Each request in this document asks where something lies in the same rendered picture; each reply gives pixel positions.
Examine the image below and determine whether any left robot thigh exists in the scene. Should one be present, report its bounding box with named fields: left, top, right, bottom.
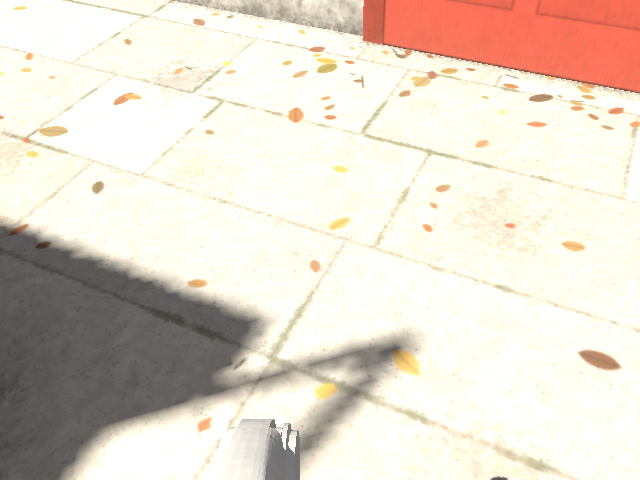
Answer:
left=209, top=419, right=300, bottom=480

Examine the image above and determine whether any left robot shin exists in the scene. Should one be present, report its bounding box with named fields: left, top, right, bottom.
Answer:
left=218, top=427, right=235, bottom=451

